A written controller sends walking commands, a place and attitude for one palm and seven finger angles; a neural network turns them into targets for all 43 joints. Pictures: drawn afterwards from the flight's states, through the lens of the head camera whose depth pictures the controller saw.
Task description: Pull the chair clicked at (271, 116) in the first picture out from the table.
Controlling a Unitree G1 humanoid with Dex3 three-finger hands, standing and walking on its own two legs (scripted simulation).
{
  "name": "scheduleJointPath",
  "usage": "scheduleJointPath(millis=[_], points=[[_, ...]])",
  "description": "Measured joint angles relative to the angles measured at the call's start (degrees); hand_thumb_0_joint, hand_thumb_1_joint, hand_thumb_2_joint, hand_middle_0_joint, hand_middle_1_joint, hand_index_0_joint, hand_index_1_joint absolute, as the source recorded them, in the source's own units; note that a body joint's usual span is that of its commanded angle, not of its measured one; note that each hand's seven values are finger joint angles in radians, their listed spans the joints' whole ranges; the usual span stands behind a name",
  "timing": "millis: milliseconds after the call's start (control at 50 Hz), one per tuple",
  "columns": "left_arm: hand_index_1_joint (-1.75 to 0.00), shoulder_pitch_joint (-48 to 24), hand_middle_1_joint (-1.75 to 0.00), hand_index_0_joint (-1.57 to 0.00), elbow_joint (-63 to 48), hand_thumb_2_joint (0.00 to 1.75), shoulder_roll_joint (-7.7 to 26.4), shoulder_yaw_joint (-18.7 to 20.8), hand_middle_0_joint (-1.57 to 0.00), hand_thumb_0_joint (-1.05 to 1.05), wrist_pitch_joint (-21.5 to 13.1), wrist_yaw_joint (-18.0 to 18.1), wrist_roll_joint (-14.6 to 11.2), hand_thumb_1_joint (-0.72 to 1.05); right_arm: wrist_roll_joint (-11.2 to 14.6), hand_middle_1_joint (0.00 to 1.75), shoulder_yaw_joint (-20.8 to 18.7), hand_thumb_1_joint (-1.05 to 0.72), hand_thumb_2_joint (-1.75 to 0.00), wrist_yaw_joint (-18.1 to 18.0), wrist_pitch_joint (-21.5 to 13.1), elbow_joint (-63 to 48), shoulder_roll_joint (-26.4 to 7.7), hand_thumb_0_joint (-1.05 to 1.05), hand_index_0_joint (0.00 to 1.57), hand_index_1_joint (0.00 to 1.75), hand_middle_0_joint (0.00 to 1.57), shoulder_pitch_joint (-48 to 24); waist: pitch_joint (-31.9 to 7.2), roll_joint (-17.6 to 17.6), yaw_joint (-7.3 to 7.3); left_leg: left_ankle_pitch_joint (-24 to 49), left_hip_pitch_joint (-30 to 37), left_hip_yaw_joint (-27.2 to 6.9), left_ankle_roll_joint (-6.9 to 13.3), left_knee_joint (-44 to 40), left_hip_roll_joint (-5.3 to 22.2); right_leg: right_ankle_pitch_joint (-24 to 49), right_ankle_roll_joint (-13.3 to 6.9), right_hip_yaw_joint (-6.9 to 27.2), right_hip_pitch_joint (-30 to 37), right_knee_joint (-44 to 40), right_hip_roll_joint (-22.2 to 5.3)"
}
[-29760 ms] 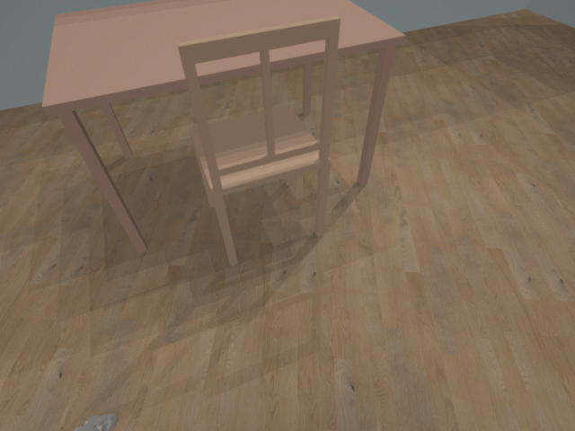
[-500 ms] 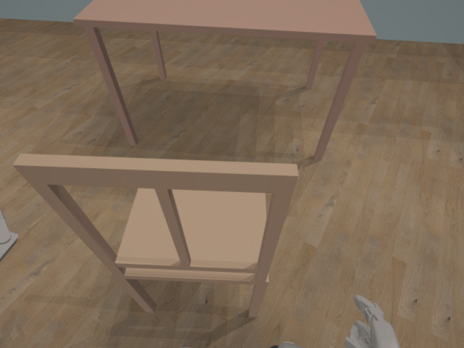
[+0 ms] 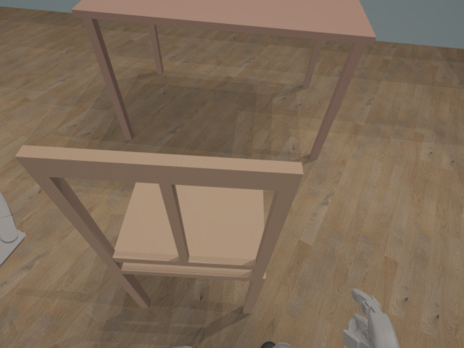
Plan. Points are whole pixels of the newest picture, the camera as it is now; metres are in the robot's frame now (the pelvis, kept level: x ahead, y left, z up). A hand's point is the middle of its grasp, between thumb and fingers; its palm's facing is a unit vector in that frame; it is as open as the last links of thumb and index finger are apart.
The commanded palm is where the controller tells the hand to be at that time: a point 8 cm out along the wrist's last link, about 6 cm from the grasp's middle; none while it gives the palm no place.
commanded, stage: step back with the hand held close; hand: left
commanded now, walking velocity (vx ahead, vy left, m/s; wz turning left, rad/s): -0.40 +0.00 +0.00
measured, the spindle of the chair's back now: (177, 227) +0.35 +0.14 -0.06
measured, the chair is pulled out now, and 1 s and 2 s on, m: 0.67 0.67 0.67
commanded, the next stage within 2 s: stop stepping back and stand still in 0.88 s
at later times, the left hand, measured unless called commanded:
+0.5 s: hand out of the picture +0.15 +0.27 +0.18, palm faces +0.43 -0.72 -0.54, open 7.4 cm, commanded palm +0.08 +0.30 +0.19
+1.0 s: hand out of the picture +0.02 +0.22 +0.17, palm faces +0.37 -0.78 -0.50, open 7.4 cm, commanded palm -0.04 +0.26 +0.19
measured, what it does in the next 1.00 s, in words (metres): walks backwards: right foot, then left foot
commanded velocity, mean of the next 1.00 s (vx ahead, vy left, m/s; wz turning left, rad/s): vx -0.37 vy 0.00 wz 0.01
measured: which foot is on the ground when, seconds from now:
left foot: down 0.00-0.74, up 0.76-0.90, down 0.92-1.00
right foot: down 0.00-0.44, up 0.46-0.66, down 0.68-0.94, up 0.96-1.00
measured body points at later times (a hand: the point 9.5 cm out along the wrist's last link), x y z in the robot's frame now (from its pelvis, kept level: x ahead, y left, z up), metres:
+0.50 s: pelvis -0.05 -0.01 +0.00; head -0.02 +0.01 +0.45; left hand +0.12 +0.30 +0.21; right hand +0.12 -0.25 -0.08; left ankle -0.02 +0.11 -0.72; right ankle +0.02 -0.14 -0.71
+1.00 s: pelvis -0.18 -0.04 +0.01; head -0.16 -0.02 +0.46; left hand +0.00 +0.26 +0.20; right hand -0.03 -0.29 -0.07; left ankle -0.14 +0.07 -0.72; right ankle -0.14 -0.17 -0.71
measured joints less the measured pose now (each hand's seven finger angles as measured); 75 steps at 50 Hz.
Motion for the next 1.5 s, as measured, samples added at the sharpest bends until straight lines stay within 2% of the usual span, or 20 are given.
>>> scheduleJointPath(millis=[80, 160, 280, 380, 440, 560, 680, 740, 840, 880, 940, 980, 1060, 1180, 1220, 1280, 1340, 1380, 1440, 1500], points=[[-0.30, 0.9, -0.30, -0.21, 0.7, 0.90, 2.3, 1.9, -0.22, 0.01, -0.3, -0.4, 0.4, 0.89, 0.7, 0.30, -0.3, -0.90, -0.90, -0.6, -0.9, -1.6, 0.5, 0.01, 0.20, 0.30, 0.20, 2.1, -0.5, 0.8, -1.13, -0.5, -0.6, -1.6, 0.0, 0.3, 0.4, -2.1, -0.2, 0.4, 1.5, 4.3, 1.6], [-0.30, 0.7, -0.30, -0.21, -0.1, 0.90, 3.0, 4.3, -0.22, 0.02, -1.4, -0.5, -0.6, 0.89, 0.5, 0.30, 0.2, -0.90, -0.90, -0.3, -2.9, -1.3, 1.7, 0.01, 0.20, 0.30, 0.20, 2.3, -0.6, -0.3, 0.20, -1.0, -2.0, -1.0, -0.5, 1.6, 0.8, -7.5, -0.4, 0.7, 2.4, 5.0, 1.9], [-0.30, -0.5, -0.30, -0.21, -1.4, 0.90, 0.5, 0.9, -0.21, 0.02, -2.2, -1.8, -1.5, 0.89, -0.1, 0.30, 0.7, -0.90, -0.90, 0.7, -3.5, -0.1, 2.4, 0.01, 0.20, 0.30, 0.20, -0.6, 2.0, 1.0, 0.26, 0.0, -2.8, -1.6, -1.6, 2.5, 2.2, -6.4, -1.2, 0.1, 1.9, 5.4, 3.2], [-0.30, 0.8, -0.30, -0.21, -1.4, 0.90, 1.1, -1.0, -0.22, 0.01, -1.8, -1.8, -0.8, 0.89, -0.1, 0.30, -0.3, -0.90, -0.90, 0.6, -1.1, 0.9, 1.4, 0.01, 0.20, 0.30, 0.20, -1.0, 0.4, 0.7, -0.68, -8.6, -3.6, -1.4, -1.0, 9.2, -1.1, -3.9, -1.2, 0.5, 1.5, 2.7, 1.7], [-0.30, 2.4, -0.30, -0.21, -0.9, 0.90, 2.8, 1.0, -0.22, 0.01, -1.9, -1.4, -0.9, 0.89, 0.2, 0.30, 0.0, -0.90, -0.90, 0.0, -0.1, 0.3, 0.5, 0.01, 0.20, 0.30, 0.20, -0.2, -0.6, 0.5, -1.33, -1.6, 1.4, -0.1, 0.2, -1.9, -0.8, -2.3, -0.4, 0.4, 1.1, 1.3, 1.4], [-0.30, 1.4, -0.30, -0.21, 1.9, 0.90, 2.4, 2.5, -0.22, 0.01, -0.9, -1.2, -2.0, 0.89, -0.2, 0.30, -0.2, -0.90, -0.90, 0.1, -2.5, 0.3, 1.7, 0.01, 0.20, 0.30, 0.20, 1.7, -0.6, 0.7, -0.21, 2.3, 0.3, -0.8, 0.6, -3.3, 0.8, -16.9, -0.9, 1.0, 1.5, 14.7, 4.0], [-0.30, 0.7, -0.30, -0.21, -0.8, 0.90, 1.3, 0.4, -0.21, 0.02, -2.1, -2.3, -2.5, 0.89, -0.9, 0.30, 1.4, -0.90, -0.90, 1.7, -5.4, 1.3, 2.6, 0.01, 0.20, 0.30, 0.20, 0.5, 0.0, 0.4, 1.75, 5.3, -2.0, 0.1, -1.0, -4.2, 3.1, -11.7, -0.8, 0.4, 12.8, -0.8, 2.7], [-0.30, -0.9, -0.30, -0.21, -0.1, 0.90, 1.3, -0.7, -0.21, 0.02, -3.0, -3.4, -2.3, 0.89, -0.7, 0.30, 1.7, -0.90, -0.90, 2.0, -4.8, 1.2, 2.1, 0.01, 0.20, 0.30, 0.20, -1.8, 2.2, 3.5, 1.22, 7.1, -3.6, -1.5, -2.1, -3.9, 5.8, -9.0, -0.8, -1.0, 12.4, -3.0, 5.6], [-0.30, 3.0, -0.30, -0.21, 0.3, 0.90, 2.2, -1.6, -0.22, 0.01, -2.7, -3.6, -2.0, 0.89, 0.5, 0.30, 0.3, -0.90, -0.90, 1.5, -1.8, 0.9, 1.4, 0.01, 0.20, 0.30, 0.20, -1.0, -0.3, 1.7, -0.46, -5.4, -5.0, -1.6, -1.6, 8.9, 0.2, -7.3, -1.8, 0.3, 8.9, -1.2, 3.4], [-0.30, 4.3, -0.30, -0.21, 1.2, 0.90, 2.4, -1.1, -0.22, 0.01, -2.2, -3.1, -1.6, 0.89, 0.6, 0.30, 0.1, -0.90, -0.90, 0.6, -0.9, 0.8, 0.8, 0.01, 0.20, 0.30, 0.20, -0.3, -1.5, 0.9, -1.33, -6.3, -2.0, -0.5, -1.4, 6.2, -1.0, -6.2, -1.4, 0.5, 8.2, -1.7, 2.5], [-0.30, 4.1, -0.30, -0.21, 1.8, 0.90, 3.2, -0.1, -0.22, 0.01, -1.7, -2.2, -2.0, 0.89, 0.9, 0.30, -0.3, -0.90, -0.90, -0.4, -0.5, 0.1, -0.2, 0.01, 0.20, 0.30, 0.20, 0.6, -1.6, 0.5, -2.06, 2.5, 3.4, 0.2, 0.1, -5.5, -0.7, -5.6, -0.8, -0.5, 6.4, -0.1, 2.2], [-0.30, 3.0, -0.30, -0.21, 2.3, 0.90, 3.7, 0.4, -0.22, 0.01, -1.4, -2.1, -2.4, 0.89, 1.0, 0.30, -0.5, -0.90, -0.90, -0.3, -0.5, 0.3, 0.4, 0.01, 0.20, 0.30, 0.20, 0.7, -0.4, -1.6, -1.02, 3.8, 3.2, 1.0, 1.0, -6.2, -1.3, -10.8, -0.9, 0.6, 4.6, 3.8, 1.8], [-0.30, 2.8, -0.30, -0.21, 0.5, 0.90, 2.3, -0.3, -0.22, 0.02, -0.1, -1.9, -2.9, 0.89, 0.4, 0.30, -0.1, -0.90, -0.90, 0.8, -2.8, -0.6, 1.2, 0.01, 0.20, 0.30, 0.20, 2.1, 0.0, -0.6, -0.56, 6.0, 1.9, -0.3, 0.6, -7.2, 0.5, -19.0, -0.7, 0.8, 4.4, 11.4, 3.9], [-0.30, 2.6, -0.30, -0.21, 0.6, 0.90, 2.0, -1.3, -0.22, 0.02, -0.2, -2.0, -2.1, 0.89, 1.1, 0.30, 1.6, -0.90, -0.90, 1.4, -3.6, -0.9, 1.8, 0.01, 0.20, 0.30, 0.20, 3.6, 0.3, 2.1, -0.74, 2.7, 0.0, -2.0, -0.4, -3.9, 2.1, -9.3, -1.5, -1.8, 12.3, -0.8, 4.0], [-0.30, 1.9, -0.30, -0.21, 2.4, 0.90, 1.8, -1.6, -0.22, 0.02, 0.3, -2.0, -1.8, 0.89, 1.2, 0.30, 1.7, -0.90, -0.90, 1.4, -2.6, -0.3, 1.8, 0.01, 0.20, 0.30, 0.20, 4.5, -0.8, 2.1, -0.43, -4.8, -1.5, -2.2, -0.5, 1.7, 0.9, -8.6, -2.6, -1.7, 11.7, -0.4, 3.5], [-0.30, 1.6, -0.30, -0.21, 5.1, 0.90, 0.0, -1.9, -0.22, 0.01, 1.0, -2.1, -1.8, 0.89, 1.0, 0.30, 1.8, -0.90, -0.90, 1.6, -1.1, 1.3, 0.7, 0.01, 0.20, 0.30, 0.20, 5.6, -3.5, 0.8, 0.30, -6.0, -2.1, 0.1, 0.0, 14.5, -1.8, -6.6, -3.0, -0.4, 9.7, 0.8, 1.2], [-0.30, -0.4, -0.30, -0.21, 8.5, 0.90, -1.7, -2.9, -0.22, 0.01, 1.8, -2.0, -1.3, 0.89, 1.0, 0.30, 1.6, -0.90, -0.90, 1.0, -0.6, 2.2, -0.8, 0.01, 0.20, 0.30, 0.20, 7.2, -6.3, 1.1, 0.01, -9.0, 4.2, 2.7, 1.5, 8.2, -1.5, -8.0, -2.0, -2.0, 8.1, 1.0, -0.1], [-0.30, -2.3, -0.30, -0.21, 8.7, 0.90, -2.0, -3.3, -0.21, 0.01, 2.1, -1.7, -1.1, 0.89, 1.1, 0.30, 1.1, -0.90, -0.90, 0.5, -1.3, 1.5, -1.8, 0.01, 0.20, 0.30, 0.20, 7.9, -6.3, 2.0, -1.15, -8.9, 9.8, 2.6, 2.6, -3.2, -0.7, -9.1, -1.8, -3.6, 6.6, 2.6, 0.3], [-0.30, -3.2, -0.30, -0.21, 8.5, 0.90, -1.2, -2.3, -0.21, 0.02, 2.0, -1.8, -0.8, 0.89, 1.0, 0.30, 0.3, -0.90, -0.90, 0.6, -2.2, 1.4, -0.6, 0.01, 0.20, 0.30, 0.20, 7.2, -3.6, -0.8, -1.96, -1.6, 10.4, 3.8, 2.7, -4.8, -1.9, -16.4, -1.3, -0.7, 2.9, 14.9, 0.7], [-0.30, -0.9, -0.30, -0.21, 7.7, 0.90, -0.1, -1.8, -0.21, 0.02, 1.5, -2.8, -0.2, 0.89, 1.4, 0.30, -0.4, -0.90, -0.90, 1.5, -3.3, 0.8, 0.6, 0.01, 0.20, 0.30, 0.20, 8.9, -4.2, 0.2, -3.47, -0.4, 10.0, 2.4, 2.9, -6.0, -1.4, -16.7, -1.2, -0.4, 0.6, 28.4, 3.0]])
